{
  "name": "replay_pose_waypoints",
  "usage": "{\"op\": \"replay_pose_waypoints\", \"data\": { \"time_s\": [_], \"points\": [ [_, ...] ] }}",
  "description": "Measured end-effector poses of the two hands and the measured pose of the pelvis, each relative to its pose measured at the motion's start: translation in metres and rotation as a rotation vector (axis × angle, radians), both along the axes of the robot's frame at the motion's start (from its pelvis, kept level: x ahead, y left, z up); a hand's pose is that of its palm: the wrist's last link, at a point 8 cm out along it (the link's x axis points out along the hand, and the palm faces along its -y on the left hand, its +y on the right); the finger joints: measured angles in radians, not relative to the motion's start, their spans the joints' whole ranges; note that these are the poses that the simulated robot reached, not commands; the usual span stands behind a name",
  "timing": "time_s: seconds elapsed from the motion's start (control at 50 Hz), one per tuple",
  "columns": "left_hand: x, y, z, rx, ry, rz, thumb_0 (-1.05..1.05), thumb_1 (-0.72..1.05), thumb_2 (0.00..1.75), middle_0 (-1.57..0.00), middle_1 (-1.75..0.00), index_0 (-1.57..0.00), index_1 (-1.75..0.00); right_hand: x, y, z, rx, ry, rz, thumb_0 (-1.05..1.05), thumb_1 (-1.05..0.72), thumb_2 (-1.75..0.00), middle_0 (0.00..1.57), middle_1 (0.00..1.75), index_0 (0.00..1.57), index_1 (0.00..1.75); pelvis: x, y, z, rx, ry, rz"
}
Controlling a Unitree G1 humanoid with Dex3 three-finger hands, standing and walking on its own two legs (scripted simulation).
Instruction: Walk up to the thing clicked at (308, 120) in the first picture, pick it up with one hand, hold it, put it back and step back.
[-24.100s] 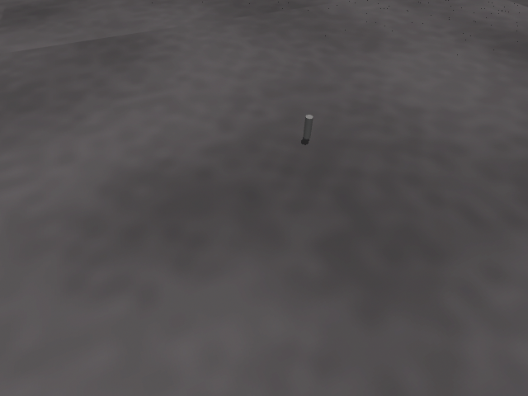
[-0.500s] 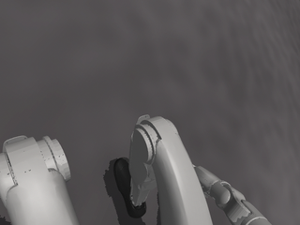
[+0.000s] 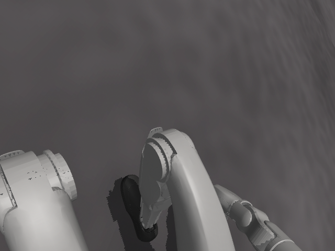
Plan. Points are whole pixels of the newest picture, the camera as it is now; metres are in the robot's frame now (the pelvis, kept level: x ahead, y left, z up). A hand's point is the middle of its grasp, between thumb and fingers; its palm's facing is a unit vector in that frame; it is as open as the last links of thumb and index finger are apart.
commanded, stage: loosen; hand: left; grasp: from the side
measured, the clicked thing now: out of the picture +0.40 +0.34 -0.21
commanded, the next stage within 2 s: open in 0.14 s
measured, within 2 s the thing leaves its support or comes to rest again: neither
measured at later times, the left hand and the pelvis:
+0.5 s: hand out of the picture +0.41 +0.32 -0.18, palm faces +0.47 -0.88 +0.00, open 10.9 cm; pelvis +0.00 +0.00 +0.00, yaw -1 degrees
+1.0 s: hand out of the picture +0.40 +0.37 -0.14, palm faces +0.50 -0.86 +0.00, open 17.2 cm; pelvis +0.00 +0.00 +0.00, yaw +0 degrees
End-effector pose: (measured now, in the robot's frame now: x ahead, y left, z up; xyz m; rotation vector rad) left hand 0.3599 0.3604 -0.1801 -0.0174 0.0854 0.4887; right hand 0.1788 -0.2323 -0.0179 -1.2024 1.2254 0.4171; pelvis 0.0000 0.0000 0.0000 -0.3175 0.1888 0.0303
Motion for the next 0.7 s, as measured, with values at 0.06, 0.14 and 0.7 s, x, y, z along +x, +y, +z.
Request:
{"op": "replay_pose_waypoints", "data": {
  "time_s": [0.06, 0.14, 0.7],
  "points": [
    [-0.0009, -0.0006, -0.0005, 0.003, -0.004, 0.001, 0.01, 0.10, 1.10, -0.96, -1.07, -0.99, -1.09, -0.0012, 0.0009, 0.0007, -0.003, 0.002, 0.005, 0.00, -0.89, -0.90, 0.21, 0.30, 0.20, 0.30, -0.0009, 0.0003, 0.0000, -0.001, -0.006, -0.002],
    [-0.0011, -0.0009, -0.0005, 0.006, -0.005, 0.002, 0.01, 0.10, 1.10, -0.96, -1.07, -0.99, -1.09, -0.0023, 0.0018, 0.0013, -0.004, 0.001, 0.012, 0.00, -0.89, -0.90, 0.21, 0.30, 0.20, 0.30, -0.0020, 0.0002, -0.0007, -0.002, -0.013, -0.004],
    [0.0023, -0.0007, 0.0028, -0.001, -0.029, 0.007, 0.00, -0.36, 0.22, -0.39, -0.28, -0.39, -0.28, -0.0066, 0.0029, 0.0031, -0.001, -0.009, 0.010, 0.00, -0.91, -0.90, 0.21, 0.30, 0.20, 0.30, -0.0034, 0.0004, -0.0007, -0.002, -0.022, -0.014]
  ]
}}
